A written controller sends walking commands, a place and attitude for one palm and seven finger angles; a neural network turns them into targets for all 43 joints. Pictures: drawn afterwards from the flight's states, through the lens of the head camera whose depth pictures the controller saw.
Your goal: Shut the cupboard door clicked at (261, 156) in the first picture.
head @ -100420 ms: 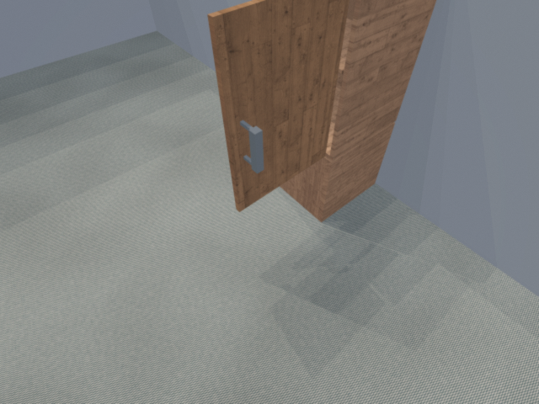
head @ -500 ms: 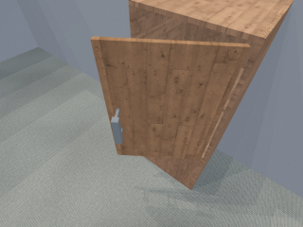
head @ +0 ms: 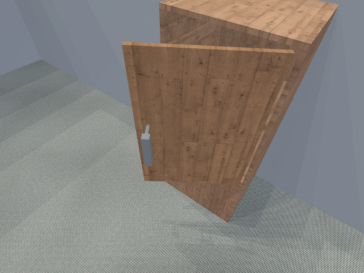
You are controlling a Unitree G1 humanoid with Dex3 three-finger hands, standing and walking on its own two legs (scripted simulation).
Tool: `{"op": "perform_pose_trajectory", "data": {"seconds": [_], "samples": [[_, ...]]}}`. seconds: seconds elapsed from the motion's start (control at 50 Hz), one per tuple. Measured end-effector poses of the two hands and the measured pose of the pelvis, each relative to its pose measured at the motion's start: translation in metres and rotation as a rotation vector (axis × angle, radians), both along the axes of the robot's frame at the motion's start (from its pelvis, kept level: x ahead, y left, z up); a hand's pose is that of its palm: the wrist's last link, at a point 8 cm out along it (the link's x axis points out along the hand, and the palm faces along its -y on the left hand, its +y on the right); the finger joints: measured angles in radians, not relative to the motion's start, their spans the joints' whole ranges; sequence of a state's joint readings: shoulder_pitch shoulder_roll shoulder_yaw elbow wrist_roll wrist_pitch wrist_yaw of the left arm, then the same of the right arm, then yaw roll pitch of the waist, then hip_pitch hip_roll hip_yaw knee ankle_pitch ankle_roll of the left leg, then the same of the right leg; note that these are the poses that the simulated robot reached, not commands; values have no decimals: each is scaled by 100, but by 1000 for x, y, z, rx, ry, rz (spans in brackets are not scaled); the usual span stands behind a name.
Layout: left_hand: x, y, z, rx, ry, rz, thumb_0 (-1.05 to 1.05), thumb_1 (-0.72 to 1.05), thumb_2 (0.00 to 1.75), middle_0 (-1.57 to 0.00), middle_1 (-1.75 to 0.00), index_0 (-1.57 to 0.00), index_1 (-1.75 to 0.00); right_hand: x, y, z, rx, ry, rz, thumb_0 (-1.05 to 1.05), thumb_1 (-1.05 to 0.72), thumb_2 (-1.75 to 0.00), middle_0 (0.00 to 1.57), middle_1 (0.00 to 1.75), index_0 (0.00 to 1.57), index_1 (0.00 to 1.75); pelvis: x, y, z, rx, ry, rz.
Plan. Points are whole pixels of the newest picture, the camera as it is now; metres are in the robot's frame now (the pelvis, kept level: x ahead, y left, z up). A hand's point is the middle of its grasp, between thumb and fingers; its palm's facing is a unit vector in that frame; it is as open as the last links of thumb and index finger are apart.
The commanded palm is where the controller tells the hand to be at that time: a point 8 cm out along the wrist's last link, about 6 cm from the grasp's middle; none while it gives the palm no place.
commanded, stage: come to a stop and stand still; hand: left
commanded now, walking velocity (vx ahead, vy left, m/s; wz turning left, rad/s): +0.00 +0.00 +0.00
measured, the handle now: (148, 145) +0.51 +0.14 -0.08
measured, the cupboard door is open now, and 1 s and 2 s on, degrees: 34 34 34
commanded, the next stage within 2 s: look again from close up in 0.62 s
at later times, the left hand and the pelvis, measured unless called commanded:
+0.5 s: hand out of the picture -0.03 +0.16 -0.17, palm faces +0.01 -0.98 -0.22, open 7.3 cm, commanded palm none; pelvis -0.02 -0.03 +0.00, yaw +1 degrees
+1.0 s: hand out of the picture -0.02 +0.13 -0.17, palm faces +0.01 -0.98 -0.18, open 7.3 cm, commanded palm none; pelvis -0.01 -0.03 +0.00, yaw +1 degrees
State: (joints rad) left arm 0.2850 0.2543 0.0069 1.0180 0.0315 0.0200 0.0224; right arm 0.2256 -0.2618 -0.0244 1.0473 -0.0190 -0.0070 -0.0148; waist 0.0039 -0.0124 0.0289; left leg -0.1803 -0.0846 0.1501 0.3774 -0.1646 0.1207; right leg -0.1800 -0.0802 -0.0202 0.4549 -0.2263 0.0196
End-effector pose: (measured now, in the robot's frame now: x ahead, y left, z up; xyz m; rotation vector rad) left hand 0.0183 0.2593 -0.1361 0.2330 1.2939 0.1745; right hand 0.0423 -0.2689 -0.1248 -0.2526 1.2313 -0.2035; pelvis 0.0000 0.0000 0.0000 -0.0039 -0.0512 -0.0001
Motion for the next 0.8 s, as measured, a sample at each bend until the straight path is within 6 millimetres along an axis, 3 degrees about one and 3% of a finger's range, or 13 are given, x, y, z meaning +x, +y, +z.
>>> {"op": "perform_pose_trajectory", "data": {"seconds": [0.16,0.32,0.54,0.8], "samples": [[-36,-14,-3,-22,74,14,0,91,90,-20,-30,-20,-30,-26,-5,-2,10,61,-18,0,-91,-90,20,30,20,30,-9,-6,2,0,-3,5],[-54,-30,-4,-35,100,28,0,91,90,-20,-30,-20,-30,-33,-4,-6,41,79,-14,0,-91,-90,20,30,20,30,-15,-16,3,-1,0,15],[-53,-52,-5,-55,80,28,0,91,90,-20,-30,-20,-30,-33,-1,-10,78,69,-12,0,-91,-90,20,30,20,30,-18,-28,3,-3,6,17],[-44,-71,-8,-84,72,24,0,91,90,-20,-30,-20,-30,-49,3,-12,98,119,-34,0,-91,-90,20,30,20,30,-15,-34,3,-3,15,15]]}}
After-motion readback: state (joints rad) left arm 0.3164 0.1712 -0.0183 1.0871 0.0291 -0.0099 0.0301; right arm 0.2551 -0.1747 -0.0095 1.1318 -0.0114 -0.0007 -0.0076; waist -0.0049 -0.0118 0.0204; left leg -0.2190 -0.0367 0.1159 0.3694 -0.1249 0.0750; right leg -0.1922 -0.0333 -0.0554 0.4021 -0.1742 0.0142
